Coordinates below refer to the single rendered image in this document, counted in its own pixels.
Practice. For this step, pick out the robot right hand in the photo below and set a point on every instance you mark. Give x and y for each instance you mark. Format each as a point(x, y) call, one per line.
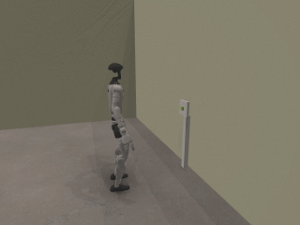
point(126, 141)

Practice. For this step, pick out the robot foot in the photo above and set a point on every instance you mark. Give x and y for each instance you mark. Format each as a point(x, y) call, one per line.
point(113, 177)
point(120, 187)

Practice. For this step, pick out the right robot upper arm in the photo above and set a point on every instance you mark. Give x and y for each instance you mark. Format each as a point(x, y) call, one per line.
point(116, 92)

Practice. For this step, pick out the robot left foot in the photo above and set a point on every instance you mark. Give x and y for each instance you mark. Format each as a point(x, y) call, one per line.
point(113, 177)

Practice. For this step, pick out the right robot forearm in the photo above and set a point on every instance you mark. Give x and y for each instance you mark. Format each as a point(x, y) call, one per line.
point(118, 118)

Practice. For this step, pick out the robot right foot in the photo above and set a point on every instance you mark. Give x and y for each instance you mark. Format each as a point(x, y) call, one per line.
point(120, 187)

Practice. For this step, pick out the panel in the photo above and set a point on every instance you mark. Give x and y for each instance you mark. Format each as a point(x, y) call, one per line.
point(186, 130)

